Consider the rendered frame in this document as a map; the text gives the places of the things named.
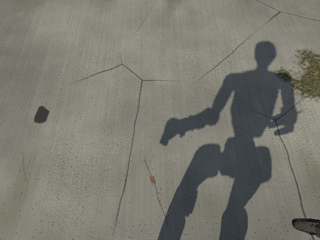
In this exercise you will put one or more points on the right robot hand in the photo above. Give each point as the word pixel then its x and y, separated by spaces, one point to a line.
pixel 311 226

